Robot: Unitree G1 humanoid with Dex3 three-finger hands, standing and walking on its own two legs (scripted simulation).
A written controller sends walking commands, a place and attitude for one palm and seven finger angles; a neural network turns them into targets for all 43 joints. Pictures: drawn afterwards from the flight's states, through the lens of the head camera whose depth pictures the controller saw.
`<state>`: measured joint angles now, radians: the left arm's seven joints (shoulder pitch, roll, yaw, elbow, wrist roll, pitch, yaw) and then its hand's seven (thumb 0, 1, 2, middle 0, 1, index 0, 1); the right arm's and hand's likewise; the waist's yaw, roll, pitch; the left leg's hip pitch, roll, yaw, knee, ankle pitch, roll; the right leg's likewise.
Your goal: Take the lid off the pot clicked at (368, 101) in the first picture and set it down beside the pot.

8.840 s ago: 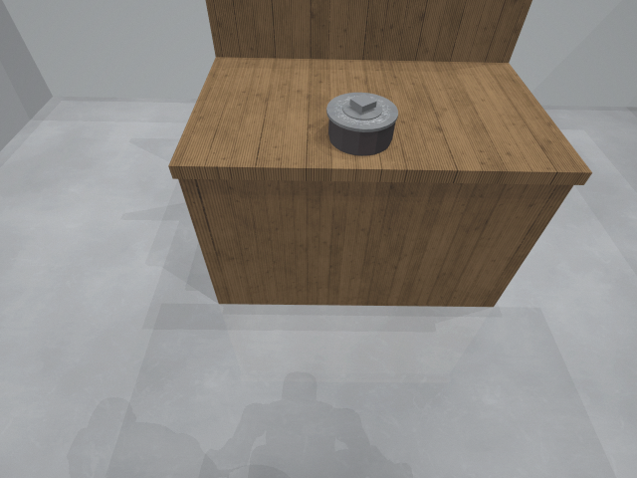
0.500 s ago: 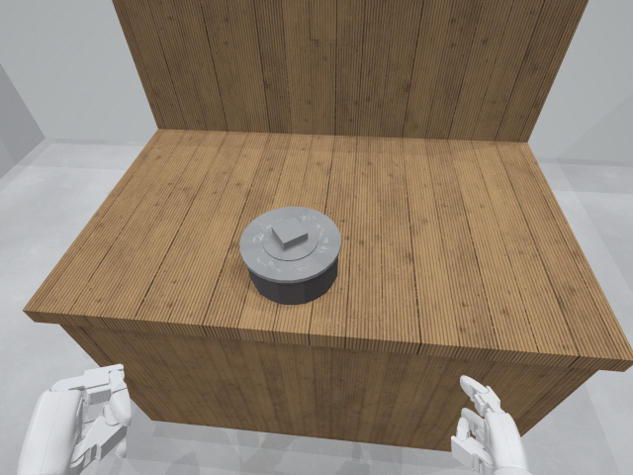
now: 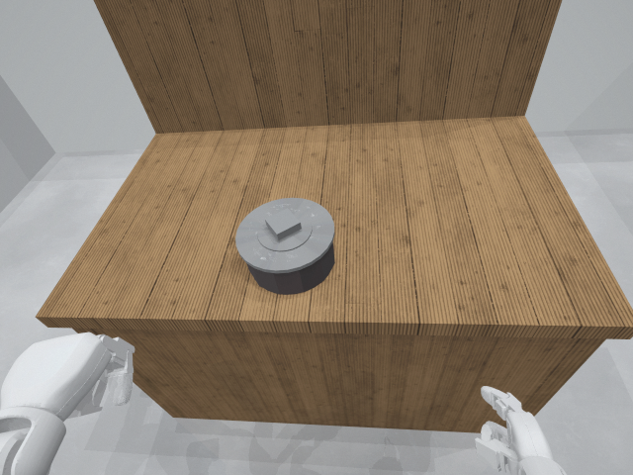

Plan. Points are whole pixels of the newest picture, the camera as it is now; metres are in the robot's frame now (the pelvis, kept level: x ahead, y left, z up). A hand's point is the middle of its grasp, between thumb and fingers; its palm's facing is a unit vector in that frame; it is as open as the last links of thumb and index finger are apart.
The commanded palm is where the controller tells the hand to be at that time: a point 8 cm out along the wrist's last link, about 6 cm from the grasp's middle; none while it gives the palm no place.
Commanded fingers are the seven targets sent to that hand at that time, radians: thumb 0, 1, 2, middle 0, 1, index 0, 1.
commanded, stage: reach forward and open the fingers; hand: left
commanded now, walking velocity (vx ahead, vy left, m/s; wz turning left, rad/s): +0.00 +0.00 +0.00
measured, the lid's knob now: (283, 223) +0.52 +0.13 +0.00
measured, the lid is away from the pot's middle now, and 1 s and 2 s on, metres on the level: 0.00 0.00 0.00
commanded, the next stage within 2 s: move the open hand above the knob in 0.80 s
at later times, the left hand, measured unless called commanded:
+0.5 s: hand (117, 352) +0.23 +0.28 +0.07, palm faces -0.25 -0.09 -0.96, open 7.9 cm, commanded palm +0.23 +0.27 +0.13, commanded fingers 0.00 -0.24 1.26 -0.80 -0.08 -0.80 -0.08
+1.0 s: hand (141, 312) +0.29 +0.27 +0.06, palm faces -0.26 -0.09 -0.96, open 10.2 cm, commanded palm +0.28 +0.26 +0.13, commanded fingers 0.00 -0.25 1.29 -0.81 -0.08 -0.81 -0.08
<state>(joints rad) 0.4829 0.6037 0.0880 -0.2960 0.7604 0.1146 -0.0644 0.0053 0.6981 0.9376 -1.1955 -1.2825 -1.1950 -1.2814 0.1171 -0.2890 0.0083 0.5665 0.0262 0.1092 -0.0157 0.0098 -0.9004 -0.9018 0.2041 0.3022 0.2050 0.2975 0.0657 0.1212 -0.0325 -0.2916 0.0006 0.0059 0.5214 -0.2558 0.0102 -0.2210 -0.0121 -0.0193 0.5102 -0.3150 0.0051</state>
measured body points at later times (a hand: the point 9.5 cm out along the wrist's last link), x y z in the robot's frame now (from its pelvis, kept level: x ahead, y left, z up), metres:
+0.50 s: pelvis -0.02 +0.02 +0.01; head +0.00 -0.02 +0.45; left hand +0.24 +0.28 +0.12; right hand +0.18 -0.21 -0.10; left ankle +0.01 +0.12 -0.74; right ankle -0.03 -0.12 -0.74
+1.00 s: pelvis -0.01 +0.02 +0.01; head +0.02 -0.01 +0.45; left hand +0.30 +0.27 +0.12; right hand +0.19 -0.20 -0.10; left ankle +0.01 +0.12 -0.74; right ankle -0.03 -0.12 -0.74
